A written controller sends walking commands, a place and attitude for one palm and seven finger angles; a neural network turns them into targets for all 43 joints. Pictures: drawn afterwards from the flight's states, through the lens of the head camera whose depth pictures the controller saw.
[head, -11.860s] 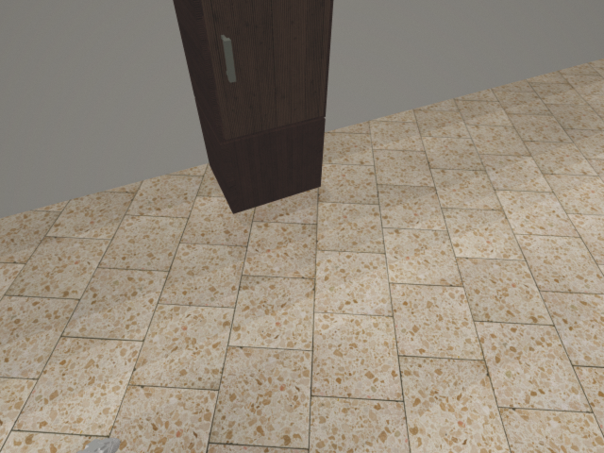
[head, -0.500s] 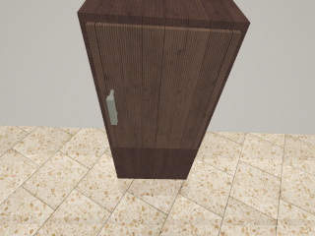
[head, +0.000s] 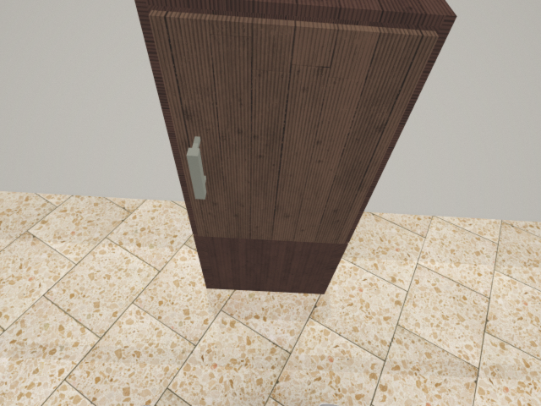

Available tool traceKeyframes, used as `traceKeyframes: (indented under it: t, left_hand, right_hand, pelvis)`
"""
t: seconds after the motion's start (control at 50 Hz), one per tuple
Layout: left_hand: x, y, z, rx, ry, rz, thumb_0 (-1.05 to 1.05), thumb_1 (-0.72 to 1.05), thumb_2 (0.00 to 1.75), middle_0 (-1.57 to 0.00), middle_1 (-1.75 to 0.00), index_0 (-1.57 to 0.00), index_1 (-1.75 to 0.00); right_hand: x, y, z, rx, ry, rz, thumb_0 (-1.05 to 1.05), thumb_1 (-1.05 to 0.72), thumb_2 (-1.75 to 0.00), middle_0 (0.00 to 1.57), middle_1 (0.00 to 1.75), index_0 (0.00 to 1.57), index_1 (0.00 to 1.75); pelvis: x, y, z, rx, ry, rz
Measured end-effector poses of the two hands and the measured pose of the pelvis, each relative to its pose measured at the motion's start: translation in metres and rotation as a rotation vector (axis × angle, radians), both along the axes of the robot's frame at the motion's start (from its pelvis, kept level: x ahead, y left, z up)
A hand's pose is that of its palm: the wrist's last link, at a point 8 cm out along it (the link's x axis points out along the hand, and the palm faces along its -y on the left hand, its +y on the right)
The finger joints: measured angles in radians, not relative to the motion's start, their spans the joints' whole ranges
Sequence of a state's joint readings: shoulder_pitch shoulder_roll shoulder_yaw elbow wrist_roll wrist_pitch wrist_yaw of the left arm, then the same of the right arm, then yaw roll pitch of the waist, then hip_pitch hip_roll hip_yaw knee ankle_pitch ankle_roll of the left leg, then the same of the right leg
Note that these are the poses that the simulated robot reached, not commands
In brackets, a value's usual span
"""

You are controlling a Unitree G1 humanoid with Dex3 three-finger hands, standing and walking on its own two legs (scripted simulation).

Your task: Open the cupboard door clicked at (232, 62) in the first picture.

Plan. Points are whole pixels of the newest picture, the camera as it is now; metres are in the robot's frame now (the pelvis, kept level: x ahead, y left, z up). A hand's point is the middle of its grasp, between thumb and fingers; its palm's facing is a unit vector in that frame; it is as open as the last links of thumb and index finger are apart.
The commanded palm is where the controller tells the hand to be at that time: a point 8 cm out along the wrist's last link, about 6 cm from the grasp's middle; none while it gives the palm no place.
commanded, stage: come to a stop and stand still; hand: left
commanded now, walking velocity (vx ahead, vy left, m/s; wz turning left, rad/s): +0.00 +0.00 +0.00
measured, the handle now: (198, 168) +0.54 +0.18 -0.03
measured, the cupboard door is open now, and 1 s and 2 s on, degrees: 0 0 0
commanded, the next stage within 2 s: look again from close up in 0.58 s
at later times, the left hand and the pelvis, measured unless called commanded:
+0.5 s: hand out of the picture -0.04 +0.19 -0.16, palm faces +0.02 -0.98 -0.18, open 7.4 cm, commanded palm none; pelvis -0.01 +0.02 +0.02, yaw -1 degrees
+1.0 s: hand out of the picture +0.02 +0.19 -0.16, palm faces +0.00 -0.97 -0.23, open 7.4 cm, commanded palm none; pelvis +0.01 +0.01 +0.01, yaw -1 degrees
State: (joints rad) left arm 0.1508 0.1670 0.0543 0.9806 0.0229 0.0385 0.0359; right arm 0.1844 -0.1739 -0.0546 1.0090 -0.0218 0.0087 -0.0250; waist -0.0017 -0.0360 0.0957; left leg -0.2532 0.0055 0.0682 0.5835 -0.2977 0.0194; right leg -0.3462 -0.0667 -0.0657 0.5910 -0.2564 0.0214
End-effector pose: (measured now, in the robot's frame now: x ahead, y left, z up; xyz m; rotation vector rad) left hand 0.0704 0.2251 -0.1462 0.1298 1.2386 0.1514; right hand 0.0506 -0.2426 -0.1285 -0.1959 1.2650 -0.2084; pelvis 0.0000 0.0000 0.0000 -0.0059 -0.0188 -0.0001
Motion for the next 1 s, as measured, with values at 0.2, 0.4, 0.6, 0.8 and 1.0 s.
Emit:
traceKeyframes:
  t: [0.2,0.4,0.6,0.8,1.0]
  left_hand:
    - [-0.051,0.014,0.010,0.009,0.084,0.006,0.00,0.92,0.90,-0.20,-0.30,-0.20,-0.30]
    - [-0.103,0.018,0.014,0.006,0.206,0.011,0.01,0.91,0.90,-0.20,-0.30,-0.19,-0.30]
    - [-0.119,0.005,0.013,-0.018,0.258,0.015,0.01,0.91,0.90,-0.20,-0.30,-0.19,-0.30]
    - [-0.095,-0.002,0.008,-0.013,0.196,-0.016,0.01,0.91,0.90,-0.20,-0.30,-0.20,-0.30]
    - [-0.054,0.013,0.019,0.050,0.102,-0.026,0.01,0.91,0.90,-0.20,-0.30,-0.20,-0.30]
  right_hand:
    - [-0.006,0.027,0.004,0.043,-0.018,0.011,0.00,-0.93,-0.90,0.20,0.30,0.21,0.30]
    - [-0.045,0.033,0.003,0.059,0.064,-0.005,0.00,-0.93,-0.90,0.20,0.30,0.20,0.30]
    - [-0.086,0.044,0.000,0.088,0.178,-0.045,0.00,-0.91,-0.90,0.19,0.30,0.20,0.30]
    - [-0.077,0.050,-0.010,0.117,0.134,-0.024,0.00,-0.91,-0.90,0.19,0.30,0.20,0.30]
    - [-0.041,0.035,-0.013,0.105,0.048,0.001,0.02,-0.93,-0.90,0.20,0.30,0.20,0.30]
  pelvis:
    - [-0.007,0.013,0.010,0.005,-0.001,-0.009]
    - [-0.013,0.019,0.015,0.008,0.002,-0.013]
    - [-0.011,0.018,0.016,0.010,0.009,-0.014]
    - [-0.006,0.017,0.008,0.000,0.018,-0.002]
    - [0.008,0.014,0.009,0.015,0.009,-0.011]
